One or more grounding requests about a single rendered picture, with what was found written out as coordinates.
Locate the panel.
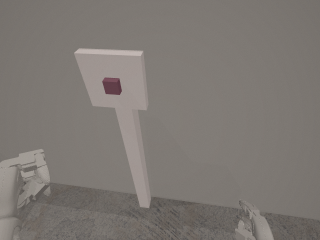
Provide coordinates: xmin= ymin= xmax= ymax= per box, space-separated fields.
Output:
xmin=74 ymin=48 xmax=151 ymax=208

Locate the button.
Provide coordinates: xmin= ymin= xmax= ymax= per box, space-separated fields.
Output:
xmin=102 ymin=77 xmax=122 ymax=95

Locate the right robot hand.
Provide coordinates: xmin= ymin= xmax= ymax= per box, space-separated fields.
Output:
xmin=235 ymin=199 xmax=274 ymax=240

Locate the left robot forearm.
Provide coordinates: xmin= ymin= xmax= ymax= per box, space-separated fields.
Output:
xmin=0 ymin=217 xmax=22 ymax=240

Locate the left robot hand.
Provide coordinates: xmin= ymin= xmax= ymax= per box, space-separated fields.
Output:
xmin=0 ymin=149 xmax=51 ymax=219

